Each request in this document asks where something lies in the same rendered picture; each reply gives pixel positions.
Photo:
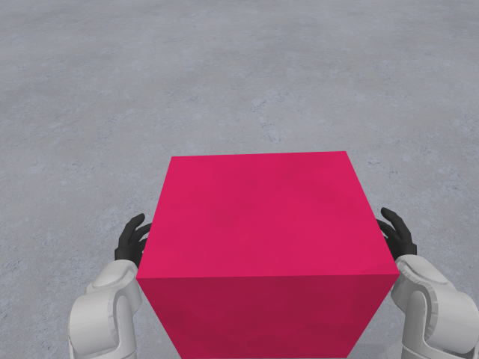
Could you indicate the carton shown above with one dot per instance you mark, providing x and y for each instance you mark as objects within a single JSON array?
[{"x": 271, "y": 255}]

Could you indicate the left robot forearm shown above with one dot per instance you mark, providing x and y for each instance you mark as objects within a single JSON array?
[{"x": 100, "y": 323}]

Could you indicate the right robot forearm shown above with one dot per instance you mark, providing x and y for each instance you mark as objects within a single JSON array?
[{"x": 440, "y": 322}]

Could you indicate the robot right hand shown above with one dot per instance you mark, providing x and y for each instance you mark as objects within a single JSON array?
[{"x": 399, "y": 239}]

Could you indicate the robot left hand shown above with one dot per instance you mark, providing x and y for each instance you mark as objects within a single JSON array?
[{"x": 129, "y": 246}]

